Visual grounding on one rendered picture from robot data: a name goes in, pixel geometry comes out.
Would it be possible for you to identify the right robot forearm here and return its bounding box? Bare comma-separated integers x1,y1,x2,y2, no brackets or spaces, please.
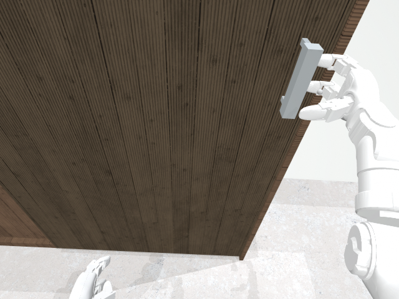
345,100,399,227

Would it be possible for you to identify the handle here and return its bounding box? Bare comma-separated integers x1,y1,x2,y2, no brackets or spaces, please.
280,38,324,119

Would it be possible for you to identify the robot right hand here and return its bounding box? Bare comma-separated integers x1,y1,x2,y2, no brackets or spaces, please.
299,54,380,123

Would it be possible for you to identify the robot left hand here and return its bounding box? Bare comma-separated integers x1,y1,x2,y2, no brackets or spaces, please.
69,256,116,299

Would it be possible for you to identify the right robot upper arm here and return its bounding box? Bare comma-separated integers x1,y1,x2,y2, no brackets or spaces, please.
344,222,399,299

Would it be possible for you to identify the wardrobe door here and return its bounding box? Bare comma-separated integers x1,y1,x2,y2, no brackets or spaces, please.
0,185,47,239
0,0,356,257

